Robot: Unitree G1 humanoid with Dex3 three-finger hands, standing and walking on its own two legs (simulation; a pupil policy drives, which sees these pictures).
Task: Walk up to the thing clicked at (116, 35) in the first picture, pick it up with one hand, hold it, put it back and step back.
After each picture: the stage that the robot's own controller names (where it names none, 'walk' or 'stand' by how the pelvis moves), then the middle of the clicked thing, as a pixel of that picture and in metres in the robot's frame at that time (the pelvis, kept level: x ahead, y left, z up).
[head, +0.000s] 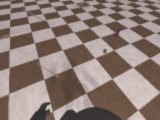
stand; (117, 32) +2.00 -0.60 -0.65
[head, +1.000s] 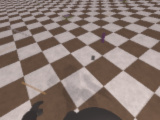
walk; (103, 37) +1.93 -0.12 -0.62
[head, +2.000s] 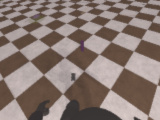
walk; (82, 46) +1.33 +0.29 -0.65
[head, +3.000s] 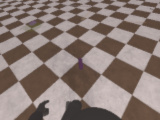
walk; (80, 64) +0.87 +0.23 -0.65
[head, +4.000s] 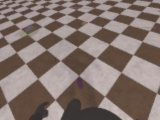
walk; (80, 83) +0.51 +0.18 -0.65
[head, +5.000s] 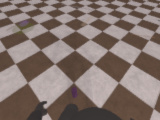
stand; (74, 92) +0.36 +0.16 -0.63
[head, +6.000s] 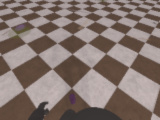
stand; (72, 99) +0.31 +0.16 -0.65
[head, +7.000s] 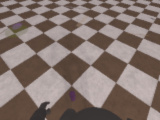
stand; (72, 96) +0.32 +0.17 -0.66
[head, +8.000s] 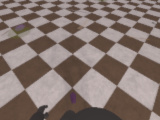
stand; (73, 98) +0.32 +0.16 -0.66
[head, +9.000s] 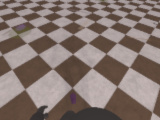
stand; (73, 98) +0.32 +0.15 -0.66
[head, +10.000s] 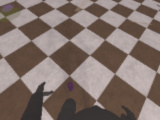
go down; (70, 87) +0.34 +0.17 -0.62
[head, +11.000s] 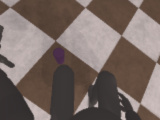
go down; (59, 57) +0.39 +0.23 -0.22
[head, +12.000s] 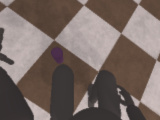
close in; (58, 56) +0.38 +0.24 -0.22
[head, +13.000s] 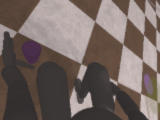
close; (32, 54) +0.36 +0.27 -0.15
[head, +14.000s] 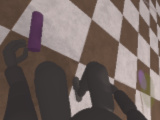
close; (36, 31) +0.53 +0.26 -0.22
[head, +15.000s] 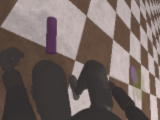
lift; (51, 35) +0.53 +0.13 -0.24
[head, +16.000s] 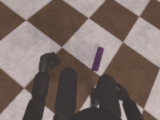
lift; (97, 59) +0.53 -0.08 -0.36
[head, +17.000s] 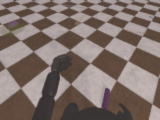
hold; (106, 97) +0.39 -0.29 -0.68
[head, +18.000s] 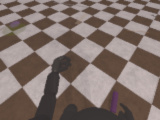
hold; (114, 101) +0.36 -0.39 -0.70
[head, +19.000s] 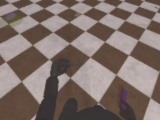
crouch; (123, 99) +0.34 -0.50 -0.68
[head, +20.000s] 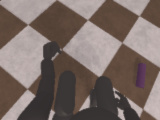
crouch; (140, 75) +0.43 -0.59 -0.40
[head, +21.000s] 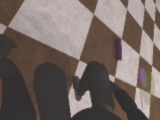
lower; (118, 49) +0.57 -0.61 -0.25
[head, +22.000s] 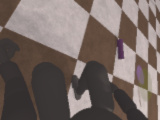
lower; (120, 49) +0.61 -0.71 -0.24
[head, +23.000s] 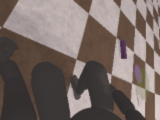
lower; (123, 49) +0.63 -0.81 -0.25
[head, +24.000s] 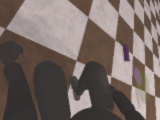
lower; (126, 52) +0.65 -0.92 -0.25
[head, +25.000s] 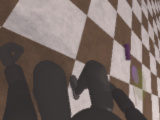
loosen; (127, 52) +0.67 -1.02 -0.24
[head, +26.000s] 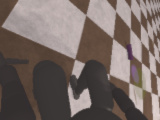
withdraw; (129, 52) +0.68 -1.11 -0.24
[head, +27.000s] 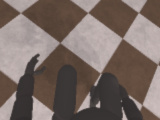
walk; out of the picture +0.49 -1.28 -0.33
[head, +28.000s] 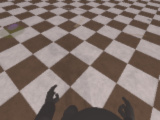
stand; out of the picture +0.11 -1.43 -0.68
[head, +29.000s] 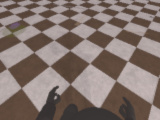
stand; out of the picture +0.11 -1.50 -0.69
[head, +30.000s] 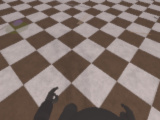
stand; out of the picture +0.09 -1.58 -0.70
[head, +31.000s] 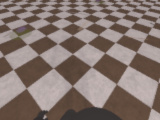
walk; out of the picture +0.11 -1.67 -0.74
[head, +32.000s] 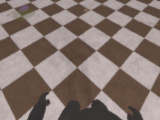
walk; out of the picture +0.14 -1.77 -0.73
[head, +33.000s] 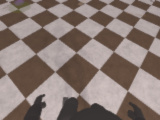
walk; out of the picture +0.59 -1.83 -0.73
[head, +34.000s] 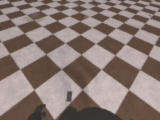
stand; out of the picture +0.67 -1.91 -0.73
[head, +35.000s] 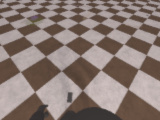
stand; out of the picture +0.65 -1.97 -0.75
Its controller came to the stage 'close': yes
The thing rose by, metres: 0.00
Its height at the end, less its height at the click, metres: -0.09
